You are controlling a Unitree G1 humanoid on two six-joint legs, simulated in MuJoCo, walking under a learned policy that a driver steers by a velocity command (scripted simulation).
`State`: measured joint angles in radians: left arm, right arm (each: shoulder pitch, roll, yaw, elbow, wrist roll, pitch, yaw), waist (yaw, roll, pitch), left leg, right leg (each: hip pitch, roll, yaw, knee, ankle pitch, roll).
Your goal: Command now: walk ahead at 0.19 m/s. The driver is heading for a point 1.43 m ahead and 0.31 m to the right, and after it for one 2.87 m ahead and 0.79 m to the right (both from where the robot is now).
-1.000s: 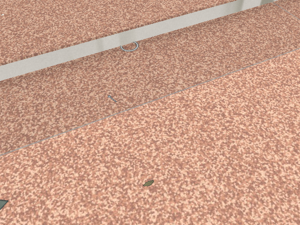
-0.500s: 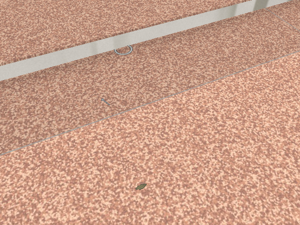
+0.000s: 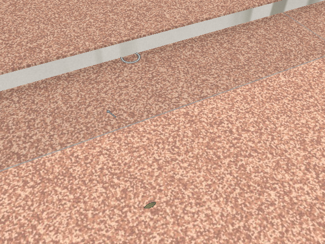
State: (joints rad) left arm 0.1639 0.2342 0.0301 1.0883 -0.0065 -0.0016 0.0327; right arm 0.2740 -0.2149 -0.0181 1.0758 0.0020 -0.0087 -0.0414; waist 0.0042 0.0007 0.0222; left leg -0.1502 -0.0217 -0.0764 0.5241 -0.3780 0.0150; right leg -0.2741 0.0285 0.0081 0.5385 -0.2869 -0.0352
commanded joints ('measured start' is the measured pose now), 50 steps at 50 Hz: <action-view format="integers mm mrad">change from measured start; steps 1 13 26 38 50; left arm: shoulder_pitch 20 -164 53 51 274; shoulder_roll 137 101 197 148 186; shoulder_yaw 27 19 64 31 46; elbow -38 -191 -221 -153 -92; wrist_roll -11 -31 -34 12 -11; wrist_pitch -30 -134 -86 -117 -70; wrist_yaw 0 -56 -59 -55 -23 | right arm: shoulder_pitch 29 355 220 13 -367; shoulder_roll -97 -142 -184 -104 -92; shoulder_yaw -17 -45 -50 -57 -34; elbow -42 36 -48 -185 -321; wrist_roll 11 -1 1 6 20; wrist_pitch -29 -96 -62 -71 -101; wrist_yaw -2 32 16 14 75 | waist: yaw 7 -104 148 -30 77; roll -39 116 148 -51 -40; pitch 98 96 -107 40 78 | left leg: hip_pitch -240 485 102 -491 -526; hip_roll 21 374 202 196 110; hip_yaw -18 -432 27 4 70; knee -78 -252 12 529 -3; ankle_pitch -277 382 985 213 401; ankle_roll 67 244 57 13 11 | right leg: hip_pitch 15 -798 209 16 316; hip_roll -101 -71 15 -253 -280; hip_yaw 162 8 -95 194 72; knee -166 575 42 -468 -367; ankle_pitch -458 -227 213 89 289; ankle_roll -87 -21 -78 -217 -158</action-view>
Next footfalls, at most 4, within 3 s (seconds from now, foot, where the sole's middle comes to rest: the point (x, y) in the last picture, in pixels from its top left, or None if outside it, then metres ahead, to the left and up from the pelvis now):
0.54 right None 0.36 -0.13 -0.77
1.08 left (144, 210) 0.67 0.11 -0.77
1.64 right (197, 155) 0.97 -0.14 -0.77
2.12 left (177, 111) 1.28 -0.05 -0.77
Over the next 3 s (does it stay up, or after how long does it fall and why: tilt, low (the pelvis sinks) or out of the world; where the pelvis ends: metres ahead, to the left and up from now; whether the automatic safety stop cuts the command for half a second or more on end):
stays up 1.21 -0.20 0.01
